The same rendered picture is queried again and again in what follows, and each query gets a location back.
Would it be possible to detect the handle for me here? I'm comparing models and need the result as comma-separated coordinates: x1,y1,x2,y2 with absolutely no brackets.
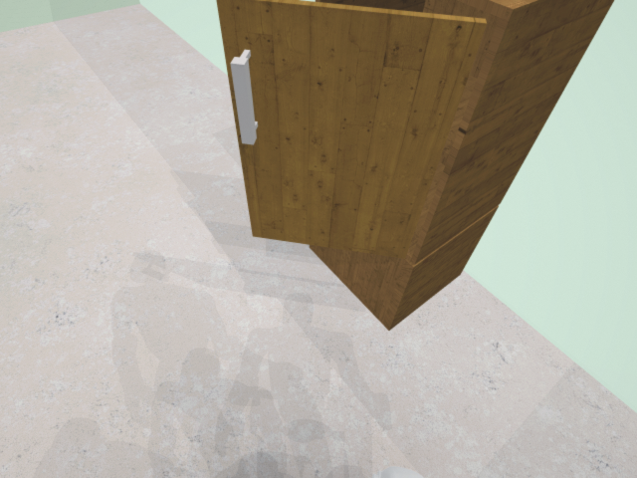
230,50,258,145

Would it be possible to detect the cupboard door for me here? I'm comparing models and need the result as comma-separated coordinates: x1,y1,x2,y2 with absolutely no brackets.
216,0,487,259

